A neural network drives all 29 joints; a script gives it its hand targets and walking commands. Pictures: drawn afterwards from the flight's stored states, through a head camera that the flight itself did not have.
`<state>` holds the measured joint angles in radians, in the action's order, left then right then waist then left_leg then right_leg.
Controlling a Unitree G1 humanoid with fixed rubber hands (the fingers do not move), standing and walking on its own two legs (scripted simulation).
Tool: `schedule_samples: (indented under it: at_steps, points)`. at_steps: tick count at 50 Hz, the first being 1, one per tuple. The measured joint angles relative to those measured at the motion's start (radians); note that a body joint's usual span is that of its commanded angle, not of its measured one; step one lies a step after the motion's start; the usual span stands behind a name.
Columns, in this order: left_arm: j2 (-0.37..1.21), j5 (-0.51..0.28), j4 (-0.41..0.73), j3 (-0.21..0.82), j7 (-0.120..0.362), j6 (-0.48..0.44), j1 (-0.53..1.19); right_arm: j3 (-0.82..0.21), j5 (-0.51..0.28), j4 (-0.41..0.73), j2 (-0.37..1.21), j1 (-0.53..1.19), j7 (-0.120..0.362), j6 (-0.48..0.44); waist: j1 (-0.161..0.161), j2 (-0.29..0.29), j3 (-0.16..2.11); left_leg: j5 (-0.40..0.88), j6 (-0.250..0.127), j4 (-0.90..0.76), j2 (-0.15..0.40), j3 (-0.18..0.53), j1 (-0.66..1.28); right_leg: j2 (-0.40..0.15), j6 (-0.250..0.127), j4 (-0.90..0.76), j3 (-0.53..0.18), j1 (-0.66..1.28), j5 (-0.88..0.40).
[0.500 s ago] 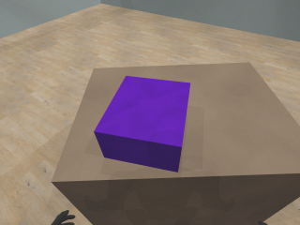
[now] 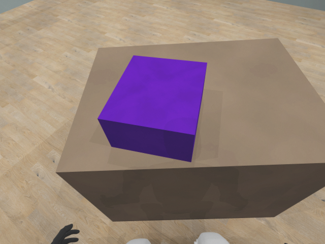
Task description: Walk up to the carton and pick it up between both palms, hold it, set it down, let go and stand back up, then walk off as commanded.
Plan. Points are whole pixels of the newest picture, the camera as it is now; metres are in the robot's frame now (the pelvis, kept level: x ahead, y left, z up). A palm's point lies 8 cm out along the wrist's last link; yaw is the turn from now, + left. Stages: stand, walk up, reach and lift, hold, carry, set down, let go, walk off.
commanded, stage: walk off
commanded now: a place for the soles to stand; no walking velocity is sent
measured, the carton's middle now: (159, 104) +0.51 +0.02 +0.00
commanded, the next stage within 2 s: none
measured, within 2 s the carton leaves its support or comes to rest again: neither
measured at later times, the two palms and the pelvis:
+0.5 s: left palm out of the picture +0.00 +0.36 -0.15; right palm out of the picture -0.07 -0.25 -0.13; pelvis -0.13 +0.05 -0.03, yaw +2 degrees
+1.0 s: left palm out of the picture -0.23 +0.30 -0.15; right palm out of the picture -0.22 -0.32 -0.16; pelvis -0.31 +0.00 -0.05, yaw +2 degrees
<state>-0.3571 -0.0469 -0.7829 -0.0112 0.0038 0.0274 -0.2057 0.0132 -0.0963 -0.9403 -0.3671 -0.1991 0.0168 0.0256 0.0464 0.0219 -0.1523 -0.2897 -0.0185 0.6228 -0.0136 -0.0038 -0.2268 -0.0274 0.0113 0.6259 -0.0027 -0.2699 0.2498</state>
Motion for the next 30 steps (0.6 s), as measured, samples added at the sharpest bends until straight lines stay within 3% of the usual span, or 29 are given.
schedule_samples:
  at_steps: [3, 8, 12, 14, 17, 21, 30]
  points:
    - [0.000, 0.000, 0.000, -0.001, 0.000, 0.004, 0.001, 0.000, 0.000, 0.000, -0.009, 0.000, 0.000, 0.012, 0.000, -0.001, -0.039, -0.036, 0.000, 0.077, -0.002, -0.001, -0.038, 0.000, -0.005, 0.045, 0.000, -0.030, 0.005]
    - [0.000, 0.000, 0.000, -0.004, -0.006, 0.006, 0.017, 0.003, 0.000, 0.001, -0.038, 0.000, 0.000, 0.030, 0.000, 0.000, -0.099, -0.134, 0.000, 0.360, -0.030, -0.001, -0.095, -0.004, -0.005, 0.112, 0.000, -0.069, 0.004]
    - [-0.003, 0.000, 0.000, -0.009, -0.013, 0.014, 0.045, 0.008, 0.000, 0.005, -0.055, 0.000, 0.000, 0.033, 0.001, 0.001, -0.103, -0.142, 0.000, 0.362, -0.034, 0.001, -0.084, -0.004, -0.005, 0.165, 0.001, -0.143, -0.009]
    - [-0.013, 0.000, 0.000, -0.010, -0.016, 0.026, 0.074, 0.011, 0.000, 0.005, -0.050, -0.001, 0.000, 0.033, 0.000, -0.013, -0.118, -0.245, -0.041, 0.315, -0.046, -0.001, -0.062, -0.009, -0.005, 0.207, -0.007, -0.173, 0.010]
    - [-0.022, 0.000, -0.001, -0.015, -0.034, 0.047, 0.092, 0.011, 0.003, 0.005, -0.019, -0.002, -0.001, 0.034, 0.001, -0.034, -0.147, -0.187, -0.072, 0.327, -0.049, -0.001, -0.063, 0.054, -0.005, 0.417, -0.056, -0.193, 0.205]
    - [-0.036, 0.000, 0.000, -0.025, -0.041, 0.060, 0.082, 0.011, 0.003, 0.020, 0.013, -0.002, -0.016, 0.033, 0.000, -0.048, -0.117, -0.142, -0.073, 0.305, -0.049, -0.002, -0.093, 0.126, -0.005, 0.629, -0.064, -0.195, 0.222]
    - [-0.090, 0.000, 0.000, -0.030, -0.041, 0.060, 0.076, 0.011, 0.003, 0.084, 0.034, 0.021, -0.031, 0.009, 0.000, -0.049, -0.069, -0.038, -0.078, 0.291, -0.042, -0.002, -0.242, 0.148, -0.005, 0.668, -0.065, -0.197, 0.234]
